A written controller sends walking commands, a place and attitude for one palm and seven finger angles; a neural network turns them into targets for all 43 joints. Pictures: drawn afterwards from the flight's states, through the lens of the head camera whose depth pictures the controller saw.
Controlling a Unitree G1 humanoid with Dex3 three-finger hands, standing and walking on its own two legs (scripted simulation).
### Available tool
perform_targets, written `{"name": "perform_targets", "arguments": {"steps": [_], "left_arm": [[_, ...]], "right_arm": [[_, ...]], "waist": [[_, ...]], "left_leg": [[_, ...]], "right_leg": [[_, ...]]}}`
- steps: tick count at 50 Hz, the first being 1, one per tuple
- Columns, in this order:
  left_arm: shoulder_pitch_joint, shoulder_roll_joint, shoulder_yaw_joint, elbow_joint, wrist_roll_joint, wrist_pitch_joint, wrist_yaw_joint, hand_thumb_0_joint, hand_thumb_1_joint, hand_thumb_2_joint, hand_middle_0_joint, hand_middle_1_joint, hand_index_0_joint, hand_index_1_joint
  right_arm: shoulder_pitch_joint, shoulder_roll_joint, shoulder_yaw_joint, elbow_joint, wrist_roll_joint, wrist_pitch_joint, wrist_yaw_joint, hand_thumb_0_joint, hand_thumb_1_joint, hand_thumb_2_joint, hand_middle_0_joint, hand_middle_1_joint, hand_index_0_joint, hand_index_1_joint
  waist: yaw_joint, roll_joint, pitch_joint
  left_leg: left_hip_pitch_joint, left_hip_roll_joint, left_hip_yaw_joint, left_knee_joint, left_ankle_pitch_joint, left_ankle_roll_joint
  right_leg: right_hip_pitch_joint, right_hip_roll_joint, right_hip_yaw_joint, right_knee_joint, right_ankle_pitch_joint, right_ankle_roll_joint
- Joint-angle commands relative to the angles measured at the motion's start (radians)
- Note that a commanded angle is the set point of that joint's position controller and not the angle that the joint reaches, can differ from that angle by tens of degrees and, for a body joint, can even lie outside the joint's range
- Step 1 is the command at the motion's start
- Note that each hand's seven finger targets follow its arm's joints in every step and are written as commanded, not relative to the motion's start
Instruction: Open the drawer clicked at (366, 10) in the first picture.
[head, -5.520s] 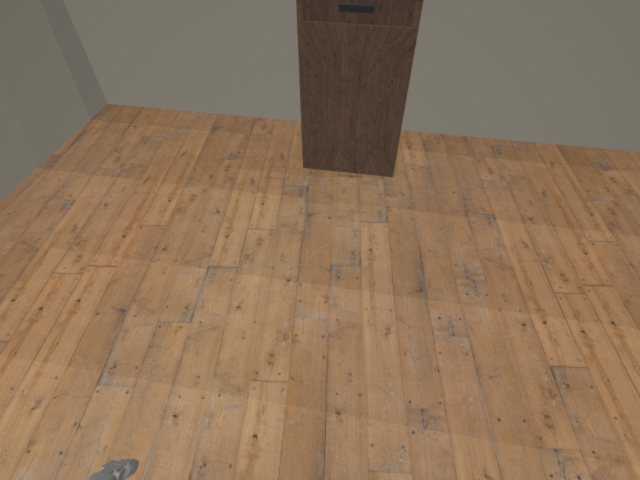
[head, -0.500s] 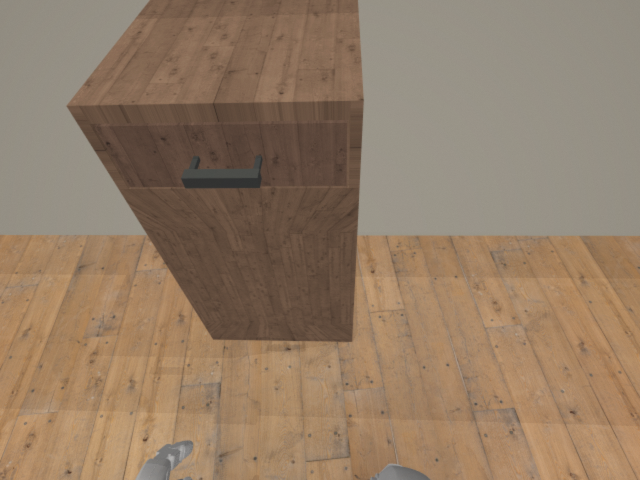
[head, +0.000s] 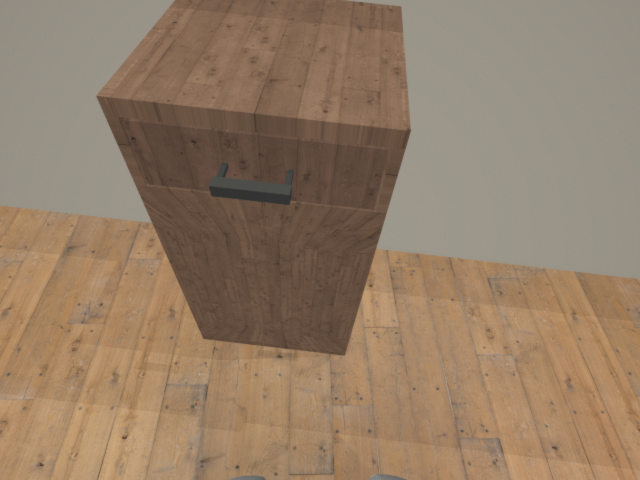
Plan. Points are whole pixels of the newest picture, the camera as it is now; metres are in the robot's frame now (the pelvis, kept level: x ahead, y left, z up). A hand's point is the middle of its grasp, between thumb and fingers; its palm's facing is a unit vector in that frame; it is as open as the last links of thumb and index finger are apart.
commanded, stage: come to a stop and stand still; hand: left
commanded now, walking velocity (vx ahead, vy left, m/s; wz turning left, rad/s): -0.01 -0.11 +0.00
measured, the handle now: (254, 181) +0.54 +0.16 +0.02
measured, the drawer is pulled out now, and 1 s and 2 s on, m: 0.00 0.00 0.00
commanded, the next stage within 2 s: look again from close up in 0.68 s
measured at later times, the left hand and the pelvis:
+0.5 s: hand out of the picture -0.03 +0.11 -0.17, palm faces +0.02 -0.98 -0.20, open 7.3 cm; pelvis -0.05 -0.06 +0.00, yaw +0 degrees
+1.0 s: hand out of the picture -0.01 +0.15 -0.18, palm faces +0.04 -0.98 -0.19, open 7.3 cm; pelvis -0.02 -0.02 -0.01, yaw +0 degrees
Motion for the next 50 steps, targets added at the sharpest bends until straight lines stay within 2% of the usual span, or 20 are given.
{"name": "perform_targets", "arguments": {"steps": [1, 6, 9, 10, 11, 12, 13, 14, 15, 19, 22, 25, 38, 39, 40, 41, 44, 46, 48, 50], "left_arm": [[0.083, 0.067, 0.015, -0.030, 0.000, -0.015, -0.004, 0.000, 0.900, 0.900, -0.200, -0.300, -0.200, -0.300], [0.046, 0.040, -0.004, -0.038, 0.000, -0.014, -0.012, 0.000, 0.900, 0.900, -0.200, -0.300, -0.200, -0.300], [0.095, 0.036, -0.010, -0.011, -0.001, -0.026, -0.010, 0.000, 0.900, 0.900, -0.200, -0.300, -0.200, -0.300], [0.141, 0.038, -0.010, 0.010, -0.001, -0.030, -0.009, 0.000, 0.900, 0.900, -0.200, -0.300, -0.200, -0.300], [0.159, 0.062, -0.007, 0.020, 0.004, -0.036, -0.005, 0.000, 0.900, 0.900, -0.200, -0.300, -0.200, -0.300], [0.154, 0.108, -0.005, 0.016, 0.008, -0.043, 0.000, 0.000, 0.900, 0.900, -0.200, -0.300, -0.200, -0.300], [0.098, 0.148, -0.004, 0.001, 0.005, -0.047, 0.000, 0.000, 0.900, 0.900, -0.200, -0.300, -0.200, -0.300], [0.052, 0.154, -0.007, -0.016, 0.004, -0.047, 0.001, 0.000, 0.900, 0.900, -0.200, -0.300, -0.200, -0.300], [0.029, 0.139, -0.008, -0.017, 0.002, -0.057, 0.005, 0.000, 0.900, 0.900, -0.200, -0.300, -0.200, -0.300], [0.044, 0.081, -0.023, 0.006, -0.012, -0.062, 0.003, 0.000, 0.900, 0.900, -0.200, -0.300, -0.200, -0.300], [0.082, 0.063, -0.025, 0.021, -0.013, -0.060, 0.003, 0.000, 0.900, 0.900, -0.200, -0.300, -0.200, -0.300], [0.095, 0.077, -0.022, 0.038, -0.014, -0.054, 0.001, 0.000, 0.900, 0.900, -0.200, -0.300, -0.200, -0.300], [0.140, 0.030, -0.026, 0.073, -0.016, -0.060, 0.000, 0.000, 0.900, 0.900, -0.200, -0.300, -0.200, -0.300], [0.131, 0.192, -0.041, -0.015, 0.015, -0.084, -0.004, 0.000, 0.900, 0.900, -0.200, -0.300, -0.200, -0.300], [0.119, 0.124, -0.017, -0.017, 0.005, -0.094, 0.006, 0.000, 0.900, 0.900, -0.200, -0.300, -0.200, -0.300], [0.126, 0.118, -0.009, -0.012, 0.012, -0.097, 0.010, 0.000, 0.900, 0.900, -0.200, -0.300, -0.200, -0.300], [0.165, 0.090, -0.019, -0.041, 0.007, -0.091, 0.011, 0.000, 0.900, 0.900, -0.200, -0.300, -0.200, -0.300], [0.165, 0.077, -0.013, -0.059, 0.004, -0.084, 0.014, 0.000, 0.900, 0.900, -0.200, -0.300, -0.200, -0.300], [0.200, 0.068, -0.015, -0.070, 0.004, -0.075, 0.016, 0.000, 0.900, 0.900, -0.200, -0.300, -0.200, -0.300], [0.210, 0.061, -0.019, -0.085, 0.005, -0.064, 0.018, 0.000, 0.900, 0.900, -0.200, -0.300, -0.200, -0.300]], "right_arm": [[0.048, -0.170, -0.037, -0.051, 0.000, -0.013, -0.015, 0.000, -0.900, -0.900, 0.200, 0.300, 0.200, 0.300], [0.085, -0.188, -0.048, -0.024, -0.002, -0.007, -0.003, 0.000, -0.900, -0.900, 0.200, 0.300, 0.200, 0.300], [0.083, -0.189, -0.053, -0.008, 0.000, -0.004, 0.010, 0.000, -0.900, -0.900, 0.200, 0.300, 0.200, 0.300], [0.078, -0.183, -0.053, -0.009, 0.005, -0.002, 0.011, 0.000, -0.900, -0.900, 0.200, 0.300, 0.200, 0.300], [0.083, -0.153, -0.052, -0.006, 0.010, 0.000, 0.014, 0.000, -0.900, -0.900, 0.200, 0.300, 0.200, 0.300], [0.076, -0.105, -0.043, -0.014, 0.017, 0.002, 0.017, 0.000, -0.900, -0.900, 0.200, 0.300, 0.200, 0.300], [0.054, -0.072, -0.027, -0.030, 0.015, 0.004, 0.024, 0.000, -0.900, -0.900, 0.200, 0.300, 0.200, 0.300], [0.050, -0.072, -0.027, -0.026, 0.010, 0.007, 0.031, 0.000, -0.900, -0.900, 0.200, 0.300, 0.200, 0.300], [0.047, -0.073, -0.024, -0.013, 0.001, 0.012, 0.030, 0.000, -0.900, -0.900, 0.200, 0.300, 0.200, 0.300], [0.158, -0.076, -0.011, 0.066, 0.006, -0.004, 0.020, 0.000, -0.900, -0.900, 0.200, 0.300, 0.200, 0.300], [0.175, -0.087, -0.002, 0.087, 0.004, -0.009, 0.013, 0.000, -0.900, -0.900, 0.200, 0.300, 0.200, 0.300], [0.184, -0.075, 0.003, 0.102, 0.004, -0.003, 0.012, 0.000, -0.900, -0.900, 0.200, 0.300, 0.200, 0.300], [0.227, -0.061, 0.006, 0.128, 0.009, -0.021, -0.002, 0.000, -0.900, -0.900, 0.200, 0.300, 0.200, 0.300], [0.200, -0.168, -0.008, 0.009, -0.005, -0.022, 0.017, 0.000, -0.900, -0.900, 0.200, 0.300, 0.200, 0.300], [0.172, -0.129, -0.010, -0.024, -0.011, -0.032, 0.010, 0.000, -0.900, -0.900, 0.200, 0.300, 0.200, 0.300], [0.192, -0.088, -0.013, -0.014, -0.014, -0.040, 0.001, 0.000, -0.900, -0.900, 0.200, 0.300, 0.200, 0.300], [0.239, -0.049, 0.001, -0.039, -0.008, -0.040, 0.001, 0.000, -0.900, -0.900, 0.200, 0.300, 0.200, 0.300], [0.237, -0.069, -0.006, -0.046, -0.003, -0.043, -0.001, 0.000, -0.900, -0.900, 0.200, 0.300, 0.200, 0.300], [0.230, -0.098, -0.013, -0.052, 0.002, -0.046, -0.004, 0.000, -0.900, -0.900, 0.200, 0.300, 0.200, 0.300], [0.236, -0.125, -0.017, -0.050, 0.002, -0.041, -0.004, 0.000, -0.900, -0.900, 0.200, 0.300, 0.200, 0.300]], "waist": [[-0.025, 0.139, -0.175], [-0.064, 0.200, -0.162], [-0.043, 0.194, -0.140], [-0.024, 0.164, -0.143], [-0.024, 0.087, -0.124], [-0.030, -0.057, -0.096], [-0.039, -0.164, -0.038], [-0.048, -0.106, -0.026], [-0.044, -0.235, 0.004], [-0.062, -0.074, 0.002], [-0.044, -0.027, 0.071], [-0.041, 0.030, 0.060], [-0.033, 0.028, -0.007], [-0.060, -0.049, 0.095], [-0.045, 0.010, -0.009], [-0.051, 0.012, -0.093], [-0.048, -0.079, -0.171], [-0.042, -0.084, -0.144], [-0.030, 0.010, -0.136], [-0.029, 0.106, -0.101]], "left_leg": [[0.182, 0.264, -0.199, -0.187, 0.479, 0.140], [0.199, 0.264, -0.246, -0.254, 0.158, 0.129], [0.122, 0.223, -0.233, -0.238, 0.057, 0.092], [0.083, 0.188, -0.196, -0.215, 0.018, 0.057], [0.026, 0.134, -0.146, -0.166, -0.024, 0.011], [-0.026, 0.063, -0.082, -0.067, -0.083, -0.037], [-0.033, 0.028, -0.048, -0.035, -0.118, -0.060], [0.036, 0.029, -0.056, -0.001, -0.113, -0.059], [0.021, 0.042, -0.067, 0.016, -0.094, -0.056], [0.112, 0.053, -0.088, -0.065, 0.092, -0.048], [0.076, 0.070, -0.110, -0.119, 0.070, -0.049], [0.089, 0.059, -0.096, -0.105, 0.047, -0.058], [0.104, 0.074, -0.105, -0.120, 0.112, -0.051], [0.033, 0.035, -0.140, -0.015, 0.047, -0.051], [0.014, 0.042, -0.114, 0.035, -0.004, -0.042], [0.004, 0.019, -0.115, 0.066, 0.047, -0.041], [-0.023, 0.005, -0.081, 0.071, 0.026, -0.032], [-0.005, 0.022, -0.088, 0.037, 0.154, -0.020], [0.052, 0.057, -0.099, 0.038, 0.373, -0.008], [0.089, 0.095, -0.135, 0.036, 0.515, 0.008]], "right_leg": [[-0.054, -0.022, 0.060, 0.110, 0.028, 0.028], [0.020, -0.042, 0.014, -0.169, -0.019, 0.030], [0.146, -0.023, -0.018, -0.415, 0.099, 0.019], [0.223, -0.019, -0.037, -0.540, 0.205, 0.016], [0.273, -0.053, 0.010, -0.626, 0.253, 0.002], [0.239, -0.169, 0.166, -0.693, 0.203, -0.043], [0.125, -0.261, 0.228, -0.753, 0.137, -0.088], [0.031, -0.284, 0.224, -0.781, 0.061, -0.104], [0.015, -0.231, 0.213, -0.781, 0.083, -0.098], [0.048, -0.148, 0.098, -0.681, 0.199, -0.062], [0.053, -0.108, 0.092, -0.685, 0.128, -0.041], [0.050, -0.120, 0.113, -0.712, 0.067, -0.044], [0.140, -0.096, 0.076, -0.664, 0.220, -0.039], [0.073, -0.092, 0.092, -0.655, 0.267, -0.042], [0.081, -0.159, 0.131, -0.621, 0.261, -0.054], [0.144, -0.176, 0.154, -0.608, 0.399, -0.071], [0.268, -0.184, 0.131, -0.522, 0.738, -0.090], [0.260, -0.136, 0.075, -0.472, 0.754, -0.072], [0.233, -0.103, 0.036, -0.434, 0.717, -0.048], [0.174, -0.071, 0.012, -0.434, 0.506, -0.036]]}}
